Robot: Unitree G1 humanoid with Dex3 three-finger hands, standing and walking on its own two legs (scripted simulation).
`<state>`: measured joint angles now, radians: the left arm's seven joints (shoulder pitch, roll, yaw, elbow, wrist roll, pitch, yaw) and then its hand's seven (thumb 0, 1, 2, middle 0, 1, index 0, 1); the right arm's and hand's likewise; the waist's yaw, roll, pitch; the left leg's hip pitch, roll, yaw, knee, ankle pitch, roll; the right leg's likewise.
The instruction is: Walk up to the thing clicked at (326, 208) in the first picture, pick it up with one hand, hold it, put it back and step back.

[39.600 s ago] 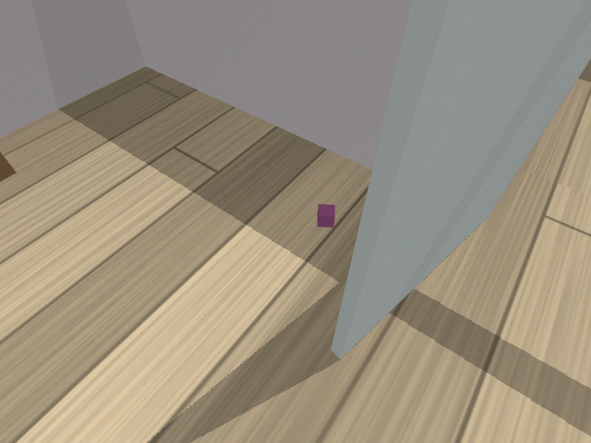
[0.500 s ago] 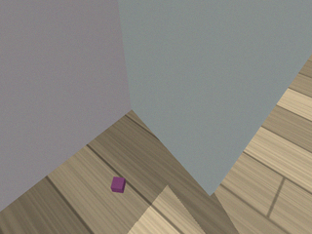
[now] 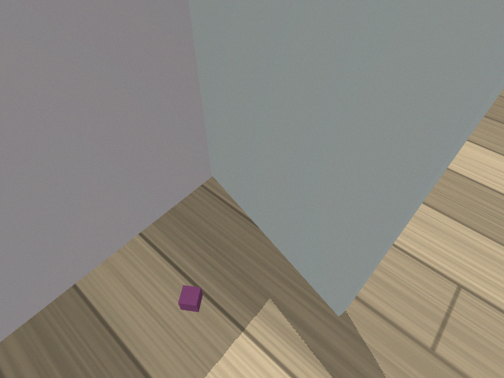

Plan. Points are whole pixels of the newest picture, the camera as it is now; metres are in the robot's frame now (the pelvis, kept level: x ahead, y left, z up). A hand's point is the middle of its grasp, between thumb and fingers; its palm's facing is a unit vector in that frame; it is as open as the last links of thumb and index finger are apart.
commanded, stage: stand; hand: left
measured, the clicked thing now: (190, 298) +0.51 +0.24 -0.75
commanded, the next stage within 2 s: walk up in 1.20 s
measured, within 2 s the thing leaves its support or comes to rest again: neither
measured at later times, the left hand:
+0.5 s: hand out of the picture +0.08 +0.25 -0.15, palm faces -0.03 -0.94 -0.35, open 7.4 cm
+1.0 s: hand out of the picture +0.07 +0.26 -0.15, palm faces -0.03 -0.93 -0.35, open 7.4 cm
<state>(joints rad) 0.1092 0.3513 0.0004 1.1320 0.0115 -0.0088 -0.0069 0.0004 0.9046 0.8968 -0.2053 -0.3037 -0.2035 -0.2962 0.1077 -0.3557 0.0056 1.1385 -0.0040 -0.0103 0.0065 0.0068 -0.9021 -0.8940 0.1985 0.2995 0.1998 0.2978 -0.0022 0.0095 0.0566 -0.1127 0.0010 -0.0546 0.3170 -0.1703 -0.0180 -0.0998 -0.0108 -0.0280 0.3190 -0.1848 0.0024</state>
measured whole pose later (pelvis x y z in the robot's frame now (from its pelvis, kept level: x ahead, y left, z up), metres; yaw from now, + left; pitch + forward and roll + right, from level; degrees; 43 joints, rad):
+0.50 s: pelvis +0.00 +0.00 +0.00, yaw +0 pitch -2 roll +0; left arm 0.11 0.35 0.00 1.13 0.01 -0.01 0.00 0.00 0.90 0.90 -0.21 -0.30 -0.20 -0.30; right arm 0.11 -0.36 0.01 1.13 0.00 -0.01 0.00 0.01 -0.90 -0.89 0.20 0.30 0.20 0.30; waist 0.00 0.01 0.05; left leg -0.10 0.00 -0.05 0.31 -0.18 -0.02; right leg -0.09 -0.01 -0.02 0.31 -0.19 0.00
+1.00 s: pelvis +0.01 +0.00 +0.00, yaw +0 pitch -2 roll +0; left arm 0.12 0.35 0.00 1.12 0.01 0.00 0.00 0.00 0.90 0.90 -0.21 -0.30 -0.20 -0.30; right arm 0.11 -0.36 0.01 1.13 0.00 -0.01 0.00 0.01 -0.90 -0.89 0.20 0.30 0.20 0.30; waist 0.00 0.01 0.06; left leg -0.09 0.00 -0.05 0.30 -0.17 -0.02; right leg -0.09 -0.01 -0.02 0.32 -0.19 0.00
